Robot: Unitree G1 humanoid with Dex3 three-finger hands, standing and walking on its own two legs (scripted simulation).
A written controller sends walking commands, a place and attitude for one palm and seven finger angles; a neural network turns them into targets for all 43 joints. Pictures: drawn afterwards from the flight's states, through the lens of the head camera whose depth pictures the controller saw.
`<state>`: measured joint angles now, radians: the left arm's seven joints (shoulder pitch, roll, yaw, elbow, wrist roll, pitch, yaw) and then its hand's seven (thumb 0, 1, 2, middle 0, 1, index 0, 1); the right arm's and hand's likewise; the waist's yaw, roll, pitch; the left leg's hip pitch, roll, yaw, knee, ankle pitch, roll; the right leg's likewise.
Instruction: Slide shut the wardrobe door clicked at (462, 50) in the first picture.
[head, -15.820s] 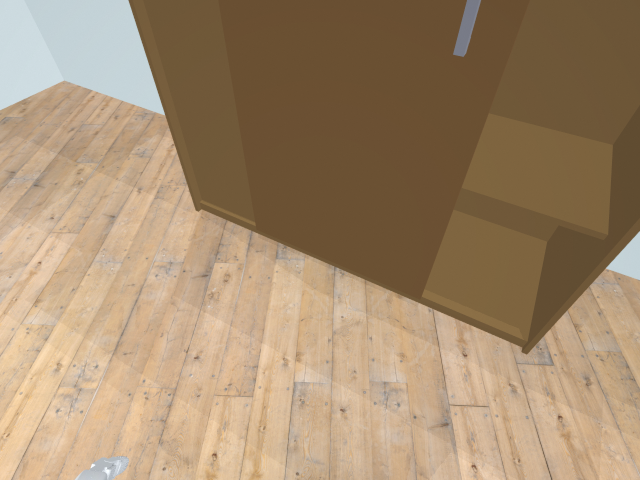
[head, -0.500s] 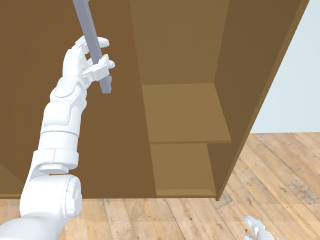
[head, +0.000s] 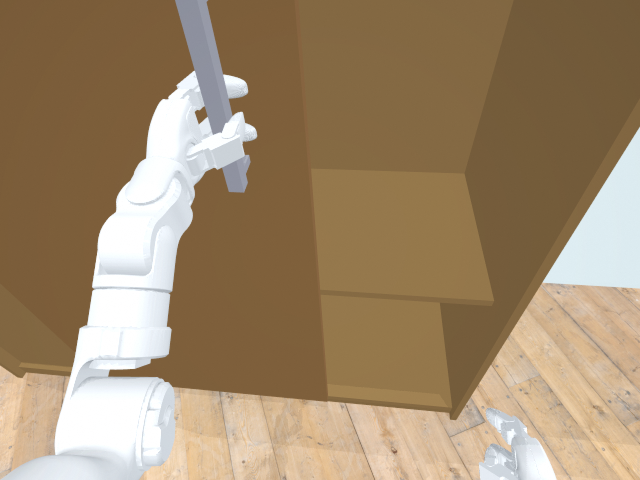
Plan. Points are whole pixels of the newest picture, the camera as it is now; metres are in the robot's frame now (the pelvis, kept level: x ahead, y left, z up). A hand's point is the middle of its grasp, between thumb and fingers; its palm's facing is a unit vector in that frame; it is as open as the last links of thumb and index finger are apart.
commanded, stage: tug the door sideways, standing still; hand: left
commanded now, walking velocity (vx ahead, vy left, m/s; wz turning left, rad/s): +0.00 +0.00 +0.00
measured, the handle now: (223, 98) +0.46 +0.14 +0.27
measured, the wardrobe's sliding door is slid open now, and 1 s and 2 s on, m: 0.37 0.37 0.29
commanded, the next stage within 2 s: step sideways, sliding the door along in 0.72 s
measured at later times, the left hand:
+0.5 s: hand (239, 142) +0.40 +0.11 +0.25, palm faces +0.05 -1.00 -0.05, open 5.9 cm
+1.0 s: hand (237, 145) +0.41 +0.12 +0.24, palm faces +0.06 -0.99 -0.15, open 6.1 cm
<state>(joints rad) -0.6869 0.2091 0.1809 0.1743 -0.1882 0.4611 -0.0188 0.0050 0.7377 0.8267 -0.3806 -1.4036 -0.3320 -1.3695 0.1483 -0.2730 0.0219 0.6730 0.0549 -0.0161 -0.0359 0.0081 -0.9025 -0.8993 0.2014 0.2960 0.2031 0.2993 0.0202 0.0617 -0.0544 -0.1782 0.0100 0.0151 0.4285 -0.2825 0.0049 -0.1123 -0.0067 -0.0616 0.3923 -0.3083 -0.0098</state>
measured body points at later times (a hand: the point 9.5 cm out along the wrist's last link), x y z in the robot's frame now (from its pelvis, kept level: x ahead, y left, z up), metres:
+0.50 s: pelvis -0.03 +0.02 +0.00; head -0.02 +0.00 +0.45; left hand +0.40 +0.17 +0.25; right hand +0.13 -0.20 -0.12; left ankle -0.05 +0.12 -0.74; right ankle -0.08 -0.11 -0.74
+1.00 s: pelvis -0.06 +0.01 -0.01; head -0.02 -0.01 +0.44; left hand +0.40 +0.17 +0.25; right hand +0.07 -0.22 -0.13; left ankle -0.05 +0.12 -0.74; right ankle -0.08 -0.11 -0.74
